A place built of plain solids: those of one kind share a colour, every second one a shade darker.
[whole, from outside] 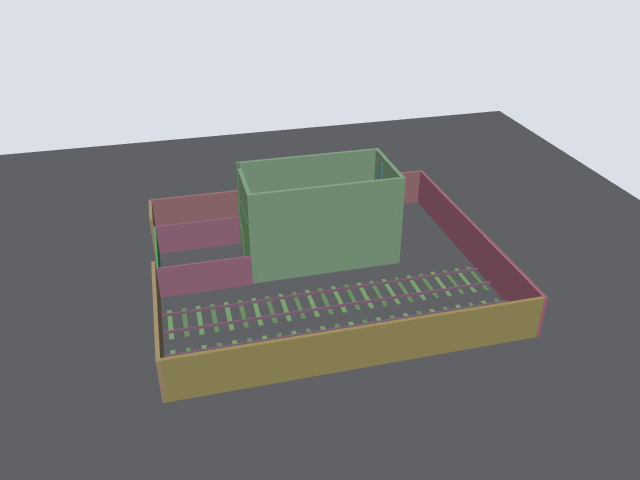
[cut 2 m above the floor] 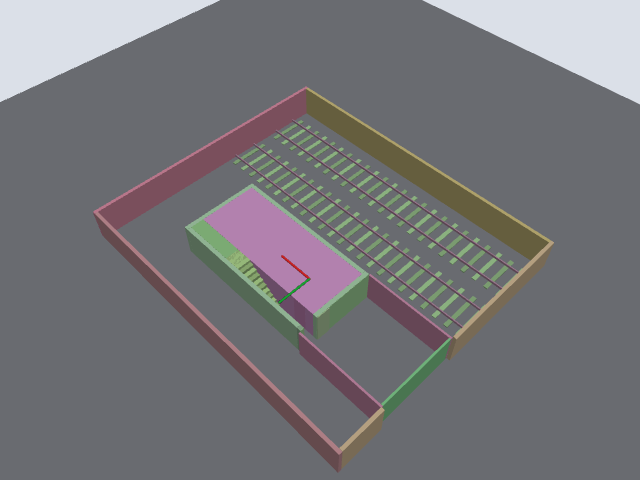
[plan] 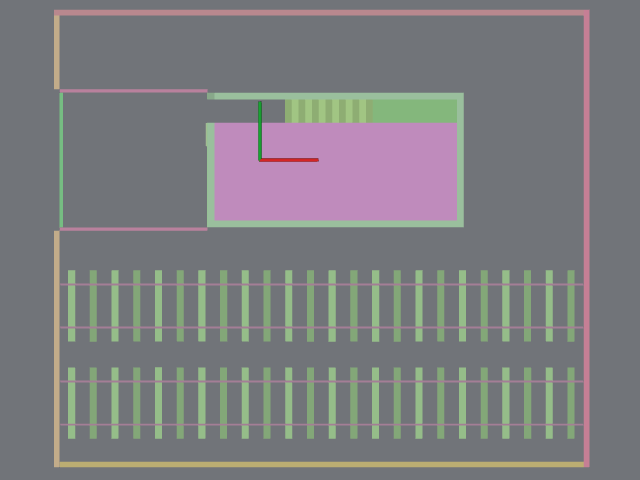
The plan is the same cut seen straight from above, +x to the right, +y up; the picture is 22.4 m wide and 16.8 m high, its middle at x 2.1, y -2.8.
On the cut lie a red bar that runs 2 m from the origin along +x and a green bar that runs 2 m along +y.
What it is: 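A railway signal box with its stair inside, its base rendered, brick-red without and limewashed within; 8.5 x 4.2 m within the walls, the operating floor 2.84 m up, 2.8 m high; one straight flight of 14 risers of 0.203 m on goings of 0.236 m, 0.81 m clear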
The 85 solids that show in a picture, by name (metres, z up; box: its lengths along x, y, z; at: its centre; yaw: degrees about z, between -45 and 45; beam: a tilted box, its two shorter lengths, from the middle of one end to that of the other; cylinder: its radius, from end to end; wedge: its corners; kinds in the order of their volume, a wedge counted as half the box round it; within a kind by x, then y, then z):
{
 "upper_front_1": {"box": [8.49, 3.42, 2.89], "at": [2.65, -0.41, 1.4]},
 "wall_1": {"box": [0.24, 3.66, 5.66], "at": [-1.71, -0.53, 2.78]},
 "wall_2": {"box": [0.24, 0.24, 5.66], "at": [-1.71, 2.24, 2.78]},
 "wall_3": {"box": [8.49, 0.24, 5.66], "at": [2.65, -2.24, 2.78]},
 "wall_4": {"box": [8.49, 0.24, 5.66], "at": [2.65, 2.24, 2.78]},
 "wall_5": {"box": [0.24, 4.71, 5.66], "at": [7.01, 0.0, 2.78]},
 "bound_back_1": {"box": [18.55, 0.2, 2.45], "at": [2.06, 5.16, 1.18]},
 "bound_line_1": {"box": [18.35, 0.2, 2.45], "at": [2.16, -10.66, 1.18]},
 "bound_end_1": {"box": [0.2, 16.02, 2.45], "at": [11.43, -2.75, 1.18]},
 "upper_head_1": {"box": [2.95, 0.81, 2.89], "at": [5.42, 1.71, 1.4]},
 "bound_near_1": {"box": [0.2, 8.28, 2.45], "at": [-7.11, -6.62, 1.18]},
 "bound_near_2": {"box": [0.2, 2.58, 2.45], "at": [-7.11, 3.77, 1.18]},
 "step_1": {"box": [0.24, 0.81, 0.25], "at": [1.0, 1.71, 0.08]},
 "step_2": {"box": [0.24, 0.81, 0.46], "at": [1.23, 1.71, 0.18]},
 "step_3": {"box": [0.24, 0.81, 0.66], "at": [1.47, 1.71, 0.28]},
 "step_4": {"box": [0.24, 0.81, 0.86], "at": [1.7, 1.71, 0.38]},
 "step_5": {"box": [0.24, 0.81, 1.07], "at": [1.94, 1.71, 0.48]},
 "step_6": {"box": [0.24, 0.81, 1.27], "at": [2.18, 1.71, 0.58]},
 "step_7": {"box": [0.24, 0.81, 1.47], "at": [2.41, 1.71, 0.69]},
 "step_8": {"box": [0.24, 0.81, 1.67], "at": [2.65, 1.71, 0.79]},
 "step_9": {"box": [0.24, 0.81, 1.88], "at": [2.88, 1.71, 0.89]},
 "step_10": {"box": [0.24, 0.81, 2.08], "at": [3.12, 1.71, 0.99]},
 "step_11": {"box": [0.24, 0.81, 2.28], "at": [3.36, 1.71, 1.09]},
 "step_12": {"box": [0.47, 0.81, 2.08], "at": [3.47, 1.71, 0.99]},
 "step_13": {"box": [0.24, 0.81, 2.49], "at": [3.59, 1.71, 1.19]},
 "step_14": {"box": [0.24, 0.81, 2.69], "at": [3.83, 1.71, 1.3]},
 "sleeper_1": {"box": [0.25, 2.5, 0.11], "at": [-6.59, -8.51, 0.01]},
 "sleeper_2": {"box": [0.25, 2.5, 0.11], "at": [-6.59, -5.11, 0.01]},
 "sleeper_3": {"box": [0.25, 2.5, 0.11], "at": [-5.83, -8.51, 0.01]},
 "sleeper_4": {"box": [0.25, 2.5, 0.11], "at": [-5.83, -5.11, 0.01]},
 "sleeper_5": {"box": [0.25, 2.5, 0.11], "at": [-5.07, -8.51, 0.01]},
 "sleeper_6": {"box": [0.25, 2.5, 0.11], "at": [-5.07, -5.11, 0.01]},
 "sleeper_7": {"box": [0.25, 2.5, 0.11], "at": [-4.31, -8.51, 0.01]},
 "sleeper_8": {"box": [0.25, 2.5, 0.11], "at": [-4.31, -5.11, 0.01]},
 "sleeper_9": {"box": [0.25, 2.5, 0.11], "at": [-3.55, -8.51, 0.01]},
 "sleeper_10": {"box": [0.25, 2.5, 0.11], "at": [-3.55, -5.11, 0.01]},
 "sleeper_11": {"box": [0.25, 2.5, 0.11], "at": [-2.79, -8.51, 0.01]},
 "sleeper_12": {"box": [0.25, 2.5, 0.11], "at": [-2.79, -5.11, 0.01]},
 "sleeper_13": {"box": [0.25, 2.5, 0.11], "at": [-2.03, -8.51, 0.01]},
 "sleeper_14": {"box": [0.25, 2.5, 0.11], "at": [-2.03, -5.11, 0.01]},
 "sleeper_15": {"box": [0.25, 2.5, 0.11], "at": [-1.27, -8.51, 0.01]},
 "sleeper_16": {"box": [0.25, 2.5, 0.11], "at": [-1.27, -5.11, 0.01]},
 "sleeper_17": {"box": [0.25, 2.5, 0.11], "at": [-0.51, -8.51, 0.01]},
 "sleeper_18": {"box": [0.25, 2.5, 0.11], "at": [-0.51, -5.11, 0.01]},
 "sleeper_19": {"box": [0.25, 2.5, 0.11], "at": [0.25, -8.51, 0.01]},
 "sleeper_20": {"box": [0.25, 2.5, 0.11], "at": [0.25, -5.11, 0.01]},
 "sleeper_21": {"box": [0.25, 2.5, 0.11], "at": [1.01, -8.51, 0.01]},
 "sleeper_22": {"box": [0.25, 2.5, 0.11], "at": [1.01, -5.11, 0.01]},
 "sleeper_23": {"box": [0.25, 2.5, 0.11], "at": [1.77, -8.51, 0.01]},
 "sleeper_24": {"box": [0.25, 2.5, 0.11], "at": [1.77, -5.11, 0.01]},
 "sleeper_25": {"box": [0.25, 2.5, 0.11], "at": [2.53, -8.51, 0.01]},
 "sleeper_26": {"box": [0.25, 2.5, 0.11], "at": [2.53, -5.11, 0.01]},
 "sleeper_27": {"box": [0.25, 2.5, 0.11], "at": [3.29, -8.51, 0.01]},
 "sleeper_28": {"box": [0.25, 2.5, 0.11], "at": [3.29, -5.11, 0.01]},
 "sleeper_29": {"box": [0.25, 2.5, 0.11], "at": [4.05, -8.51, 0.01]},
 "sleeper_30": {"box": [0.25, 2.5, 0.11], "at": [4.05, -5.11, 0.01]},
 "sleeper_31": {"box": [0.25, 2.5, 0.11], "at": [4.81, -8.51, 0.01]},
 "sleeper_32": {"box": [0.25, 2.5, 0.11], "at": [4.81, -5.11, 0.01]},
 "sleeper_33": {"box": [0.25, 2.5, 0.11], "at": [5.57, -8.51, 0.01]},
 "sleeper_34": {"box": [0.25, 2.5, 0.11], "at": [5.57, -5.11, 0.01]},
 "sleeper_35": {"box": [0.25, 2.5, 0.11], "at": [6.33, -8.51, 0.01]},
 "sleeper_36": {"box": [0.25, 2.5, 0.11], "at": [6.33, -5.11, 0.01]},
 "sleeper_37": {"box": [0.25, 2.5, 0.11], "at": [7.09, -8.51, 0.01]},
 "sleeper_38": {"box": [0.25, 2.5, 0.11], "at": [7.09, -5.11, 0.01]},
 "sleeper_39": {"box": [0.25, 2.5, 0.11], "at": [7.85, -8.51, 0.01]},
 "sleeper_40": {"box": [0.25, 2.5, 0.11], "at": [7.85, -5.11, 0.01]},
 "sleeper_41": {"box": [0.25, 2.5, 0.11], "at": [8.61, -8.51, 0.01]},
 "sleeper_42": {"box": [0.25, 2.5, 0.11], "at": [8.61, -5.11, 0.01]},
 "sleeper_43": {"box": [0.25, 2.5, 0.11], "at": [9.37, -8.51, 0.01]},
 "sleeper_44": {"box": [0.25, 2.5, 0.11], "at": [9.37, -5.11, 0.01]},
 "sleeper_45": {"box": [0.25, 2.5, 0.11], "at": [10.13, -8.51, 0.01]},
 "sleeper_46": {"box": [0.25, 2.5, 0.11], "at": [10.13, -5.11, 0.01]},
 "sleeper_47": {"box": [0.25, 2.5, 0.11], "at": [10.89, -8.51, 0.01]},
 "sleeper_48": {"box": [0.25, 2.5, 0.11], "at": [10.89, -5.11, 0.01]},
 "fence_1": {"box": [5.18, 0.12, 1.95], "at": [-4.42, -2.42, 0.93]},
 "fence_2": {"box": [5.18, 0.12, 1.95], "at": [-4.42, 2.42, 0.93]},
 "fence_end_1": {"box": [0.12, 4.71, 1.95], "at": [-6.95, 0.0, 0.93]},
 "rail_line_1": {"box": [18.31, 0.07, 0.15], "at": [2.16, -9.26, 0.14]},
 "rail_line_2": {"box": [18.31, 0.07, 0.15], "at": [2.16, -7.75, 0.14]},
 "rail_line_3": {"box": [18.31, 0.07, 0.15], "at": [2.16, -5.86, 0.14]},
 "rail_line_4": {"box": [18.31, 0.07, 0.15], "at": [2.16, -4.36, 0.14]},
 "skin_1": {"box": [0.02, 3.66, 3.79], "at": [-1.84, -0.53, 1.85]},
 "door_leaf_1": {"box": [0.042, 0.81, 1.99], "at": [-1.88, 0.89, 1.01]},
 "locking_door_1": {"box": [0.8, 0.025, 2.03], "at": [-0.64, 1.29, 0.96]},
 "stove_flue_1": {"box": [0.13, 0.13, 1.91], "at": [6.52, -0.03, 4.66]}
}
